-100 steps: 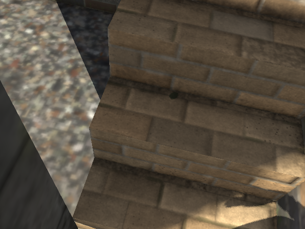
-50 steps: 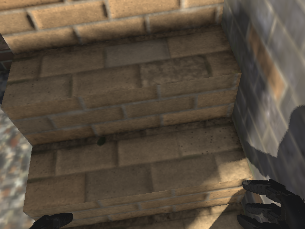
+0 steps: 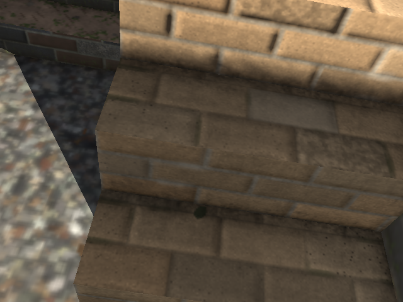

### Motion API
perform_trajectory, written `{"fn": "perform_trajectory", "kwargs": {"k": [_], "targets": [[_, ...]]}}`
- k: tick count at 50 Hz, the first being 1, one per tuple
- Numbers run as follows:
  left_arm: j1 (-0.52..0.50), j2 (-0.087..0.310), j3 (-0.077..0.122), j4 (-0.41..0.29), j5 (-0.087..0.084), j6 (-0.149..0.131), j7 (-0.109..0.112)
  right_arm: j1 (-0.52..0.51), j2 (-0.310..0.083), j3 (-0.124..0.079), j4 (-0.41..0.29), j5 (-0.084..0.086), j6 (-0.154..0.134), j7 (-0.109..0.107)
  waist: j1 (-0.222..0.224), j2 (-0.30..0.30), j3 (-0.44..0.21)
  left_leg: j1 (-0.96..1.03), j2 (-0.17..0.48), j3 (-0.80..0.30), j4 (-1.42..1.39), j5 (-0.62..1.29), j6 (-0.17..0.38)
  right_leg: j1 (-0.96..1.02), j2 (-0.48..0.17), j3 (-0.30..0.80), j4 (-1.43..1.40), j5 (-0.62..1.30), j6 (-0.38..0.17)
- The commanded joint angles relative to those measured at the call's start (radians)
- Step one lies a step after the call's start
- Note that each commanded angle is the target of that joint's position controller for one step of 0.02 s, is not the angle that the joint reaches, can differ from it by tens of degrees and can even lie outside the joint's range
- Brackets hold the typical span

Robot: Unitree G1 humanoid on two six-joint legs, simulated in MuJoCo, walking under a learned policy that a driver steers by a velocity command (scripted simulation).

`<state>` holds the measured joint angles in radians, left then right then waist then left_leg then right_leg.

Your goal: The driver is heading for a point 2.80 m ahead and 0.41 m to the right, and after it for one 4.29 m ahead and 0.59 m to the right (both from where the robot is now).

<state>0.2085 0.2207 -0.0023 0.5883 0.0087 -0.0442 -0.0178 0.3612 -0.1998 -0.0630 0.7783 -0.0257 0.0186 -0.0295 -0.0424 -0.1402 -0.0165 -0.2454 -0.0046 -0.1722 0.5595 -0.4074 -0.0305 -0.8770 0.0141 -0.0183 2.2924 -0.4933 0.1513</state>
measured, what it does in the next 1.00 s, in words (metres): climbs: right foot 0.22 m higher, then left foot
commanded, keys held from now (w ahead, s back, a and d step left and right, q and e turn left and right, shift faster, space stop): w+q+shift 0.16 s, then w+shift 0.14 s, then w+e+shift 0.70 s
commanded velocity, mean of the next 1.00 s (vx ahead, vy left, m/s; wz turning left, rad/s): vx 0.94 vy -0.11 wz -0.10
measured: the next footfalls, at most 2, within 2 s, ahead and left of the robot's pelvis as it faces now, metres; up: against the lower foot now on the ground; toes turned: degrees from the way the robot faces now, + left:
right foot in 0.20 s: +0.18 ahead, -0.16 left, +0.22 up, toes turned +21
left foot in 0.70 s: +0.17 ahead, +0.12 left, +0.22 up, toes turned +7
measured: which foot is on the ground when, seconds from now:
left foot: down 0.00-0.22, up 0.24-0.68, down 0.70-1.00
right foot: up 0.00-0.18, down 0.20-0.70, up 0.72-1.00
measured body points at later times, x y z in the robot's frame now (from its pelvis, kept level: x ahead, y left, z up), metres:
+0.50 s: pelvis +0.07 -0.07 +0.21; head +0.05 -0.10 +0.65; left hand +0.03 +0.18 +0.10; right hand +0.40 -0.15 +0.21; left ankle +0.03 +0.04 -0.35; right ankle +0.14 -0.17 -0.51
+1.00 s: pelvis +0.12 -0.06 +0.20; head +0.12 -0.10 +0.65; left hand +0.28 +0.18 +0.13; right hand +0.26 -0.34 +0.11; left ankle +0.13 +0.12 -0.51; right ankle +0.10 -0.18 -0.45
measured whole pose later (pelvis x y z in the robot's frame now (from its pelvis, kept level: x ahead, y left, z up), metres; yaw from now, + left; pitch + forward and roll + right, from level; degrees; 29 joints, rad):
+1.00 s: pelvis +0.12 -0.06 +0.20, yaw -12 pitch +0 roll +5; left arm 0.28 0.23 0.04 0.58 -0.02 0.06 0.03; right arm 0.18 -0.26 -0.05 0.59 -0.02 -0.05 -0.07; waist 0.07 0.01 0.02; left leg -0.23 0.16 0.28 0.62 -0.34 -0.07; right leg -0.59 -0.15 0.00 1.22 -0.35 0.02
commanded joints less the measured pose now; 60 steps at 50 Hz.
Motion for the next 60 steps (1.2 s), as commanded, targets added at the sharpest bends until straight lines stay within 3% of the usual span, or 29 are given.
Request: {"fn": "perform_trajectory", "kwargs": {"k": [1,6,8,9,10,11,12,13,15,16,17,19,23,28,32,34,35,37,38,40,45,47,49,52,53,54,55,56,60], "targets": [[-0.285,-0.075,-0.032,-0.262,0.01,-0.012,-0.019,0.049,-0.195,-0.06,-0.058,-0.004,-0.011,-0.066,-0.007,0.351,-0.004,0.435,0.336,-0.366,-0.175,0.651,0.259,-0.591,-0.025,0.108,0.35,-0.164,-0.051],[-0.261,-0.033,-0.049,-0.398,0.027,-0.013,-0.028,-0.316,-0.335,-0.103,-0.255,0.082,0.016,-0.086,0.154,0.237,0.099,-0.343,0.164,-0.119,-0.476,0.613,0.123,0.151,-0.075,-0.038,-0.591,-0.091,-0.065],[-0.214,-0.041,-0.025,-0.394,0.02,0.013,0.001,-0.128,-0.379,-0.123,-0.19,0.096,0.057,-0.091,0.148,0.407,-0.093,-0.155,0.231,-0.182,-0.502,1.344,0.129,0.504,0.073,-0.139,-0.896,-0.372,-0.119],[-0.019,0.025,0.005,-0.359,0.004,0.023,0.005,-0.189,-0.413,-0.117,-0.161,0.061,0.026,-0.082,0.272,0.587,-0.19,0.09,0.28,-0.152,-0.325,1.944,0.137,0.465,0.038,-0.007,-0.906,-0.401,-0.168],[-0.013,0.072,0.028,-0.298,0.003,0.007,0.0,0.004,-0.357,-0.128,-0.081,0.112,-0.003,-0.068,0.175,0.396,-0.369,0.0,0.278,-0.119,-0.158,2.302,0.174,0.723,0.091,0.003,-0.886,-0.353,-0.207],[0.218,0.158,0.056,-0.245,0.022,0.022,0.005,-0.108,-0.392,-0.126,-0.072,0.117,-0.018,-0.059,0.297,0.201,-0.497,0.059,0.272,-0.137,0.062,1.964,0.175,0.784,0.072,0.189,-1.15,-0.452,-0.237],[0.288,0.309,0.082,-0.196,0.088,0.021,-0.008,-0.286,-0.292,-0.107,-0.161,0.169,-0.009,-0.047,0.35,-0.348,-0.484,-0.094,0.048,-0.064,0.5,0.983,0.139,0.731,-0.136,0.689,-1.706,-0.763,-0.385],[0.041,0.269,0.065,-0.213,0.115,0.023,-0.009,-0.303,-0.135,-0.074,-0.186,0.166,-0.023,-0.033,0.225,-0.622,-0.371,-0.301,-0.167,-0.09,1.046,0.025,0.095,0.635,-0.221,0.987,-1.988,-0.769,-0.481],[-0.127,0.047,0.022,-0.214,0.028,0.046,-0.012,-0.301,-0.013,-0.013,-0.225,0.103,-0.026,-0.018,0.113,-0.19,-0.095,-0.415,-0.13,0.017,1.306,-0.069,0.093,0.403,-0.214,0.636,-1.843,-0.545,-0.411],[0.024,-0.021,0.006,-0.077,0.011,0.008,0.003,-0.285,0.011,0.008,-0.235,0.03,-0.029,0.021,0.044,0.086,-0.052,-0.528,-0.045,-0.057,1.177,0.156,0.167,0.391,-0.214,0.696,-1.764,-0.53,-0.307],[0.039,-0.004,0.027,-0.042,-0.009,-0.01,0.016,-0.255,-0.001,0.014,-0.227,0.018,-0.019,0.037,0.041,0.165,-0.019,-0.487,-0.028,-0.045,1.151,0.255,0.152,0.389,-0.211,0.657,-1.73,-0.418,-0.287],[0.109,0.067,0.056,0.025,-0.008,-0.015,0.043,-0.245,-0.004,0.026,-0.231,0.043,-0.027,0.06,0.045,0.141,0.025,-0.495,-0.058,0.038,1.177,0.276,0.108,0.397,-0.179,0.552,-1.766,-0.337,-0.325],[0.194,0.052,0.037,0.037,-0.016,-0.021,0.053,-0.408,0.005,0.05,-0.325,0.023,-0.04,0.032,0.094,0.148,0.128,-0.564,-0.048,0.18,1.063,0.266,0.036,0.36,-0.155,0.512,-1.801,-0.169,-0.391],[0.186,0.065,0.051,0.048,-0.007,-0.013,0.067,-0.447,0.082,0.082,-0.387,0.055,-0.065,0.007,0.115,-0.012,0.081,-0.469,-0.058,0.161,0.863,0.232,-0.037,0.328,-0.124,0.596,-1.905,-0.077,-0.469],[0.109,0.099,0.088,0.074,-0.06,0.035,0.086,-0.457,0.051,0.05,-0.399,0.085,-0.035,0.015,0.076,-0.123,0.056,-0.013,-0.047,0.194,0.063,-0.002,-0.029,0.219,-0.032,0.439,-1.984,0.043,-0.406],[0.073,0.054,0.076,0.05,-0.074,0.05,0.094,-0.403,0.065,0.039,-0.34,0.081,-0.044,0.016,0.063,0.017,0.038,0.2,0.064,0.15,-0.263,0.452,0.006,0.214,0.027,0.362,-1.701,-0.045,-0.3],[0.096,0.025,0.061,0.062,-0.043,0.036,0.073,-0.323,0.062,0.035,-0.289,0.085,-0.05,0.019,0.049,0.17,-0.038,0.307,0.03,0.252,-0.15,0.426,-0.022,0.113,0.086,0.242,-1.402,-0.1,-0.287],[0.284,0.038,0.062,0.043,-0.092,-0.007,0.062,-0.375,-0.139,-0.006,-0.287,-0.016,-0.108,0.026,0.146,0.451,-0.355,0.295,0.461,-0.289,-0.143,0.336,0.218,0.105,0.032,0.151,-0.7,-0.004,-0.165],[0.342,0.075,0.077,0.081,-0.08,0.015,0.07,-0.438,-0.095,0.005,-0.3,-0.01,-0.125,0.027,0.179,0.351,-0.333,0.181,0.49,-0.295,-0.182,0.187,0.255,0.122,-0.026,0.105,-0.375,0.034,-0.137],[0.272,0.119,0.077,0.053,-0.052,0.085,0.074,-0.431,-0.06,0.024,-0.312,0.037,-0.105,0.007,0.158,0.242,-0.142,0.092,0.374,-0.076,-0.141,0.122,0.225,0.029,-0.063,0.088,-0.347,0.067,-0.097],[0.02,0.045,0.05,-0.105,-0.011,0.085,0.072,-0.195,-0.118,0.007,-0.26,-0.011,-0.095,-0.046,0.077,0.28,-0.038,0.164,0.388,0.098,-0.164,0.085,0.167,-0.034,-0.141,0.088,-0.647,0.218,-0.083],[-0.026,0.017,0.04,-0.137,-0.031,0.085,0.062,-0.201,-0.108,0.017,-0.276,-0.018,-0.099,-0.048,0.07,0.363,0.029,0.175,0.361,0.129,-0.212,0.054,0.175,-0.017,-0.167,0.076,-0.864,0.188,-0.085],[0.081,-0.042,-0.004,-0.112,-0.047,0.095,0.032,-0.313,-0.178,-0.009,-0.283,0.006,-0.08,-0.04,0.149,0.324,-0.057,0.091,0.319,0.244,-0.265,0.118,0.139,0.297,-0.195,0.024,-1.352,-0.02,-0.164],[0.424,0.095,0.075,0.107,0.022,0.068,0.012,-0.478,-0.111,0.019,-0.289,0.019,-0.079,-0.011,0.313,0.018,-0.045,-0.181,0.143,0.401,0.469,0.542,0.095,0.803,0.045,-0.22,-1.676,0.313,-0.284],[0.495,0.204,0.086,0.149,0.011,0.04,-0.018,-0.533,0.003,0.06,-0.341,-0.009,-0.087,-0.005,0.284,-0.236,-0.02,-0.538,0.066,0.346,0.839,-0.08,0.048,0.931,0.001,-0.009,-1.609,0.503,-0.35],[0.24,0.243,0.084,0.009,0.029,0.015,-0.009,-0.37,-0.01,0.065,-0.392,0.02,-0.089,0.009,0.123,-0.264,-0.049,-0.656,-0.084,0.194,1.133,-0.001,-0.019,0.764,-0.216,0.651,-1.916,0.187,-0.526],[0.221,0.215,0.068,0.017,0.007,0.03,0.034,-0.326,0.018,0.082,-0.475,-0.003,-0.059,0.058,0.038,0.04,-0.06,-0.693,-0.024,0.037,1.327,0.101,-0.073,0.701,-0.353,0.966,-2.122,-0.263,-0.379],[0.182,0.222,0.045,0.015,0.033,0.036,0.057,-0.358,-0.001,0.083,-0.482,-0.011,-0.031,0.078,0.015,0.126,0.002,-0.797,-0.008,0.001,1.473,0.22,-0.063,0.671,-0.393,0.988,-2.123,-0.297,-0.332],[0.116,0.139,0.005,0.011,0.076,0.006,0.117,-0.355,-0.014,0.1,-0.48,-0.028,-0.024,0.127,-0.03,0.096,-0.005,-0.956,-0.005,0.002,1.843,0.37,-0.025,0.653,-0.274,0.57,-1.902,0.074,-0.339]]}}
Velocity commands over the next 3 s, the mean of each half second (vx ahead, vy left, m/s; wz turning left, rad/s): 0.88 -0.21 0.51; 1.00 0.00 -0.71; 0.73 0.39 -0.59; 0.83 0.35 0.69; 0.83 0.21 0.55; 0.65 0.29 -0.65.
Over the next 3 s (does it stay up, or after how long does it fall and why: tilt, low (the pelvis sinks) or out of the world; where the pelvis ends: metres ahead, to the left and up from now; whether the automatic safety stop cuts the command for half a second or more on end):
stays up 0.58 -0.04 0.63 its command is cut before an obstacle after 1.1 s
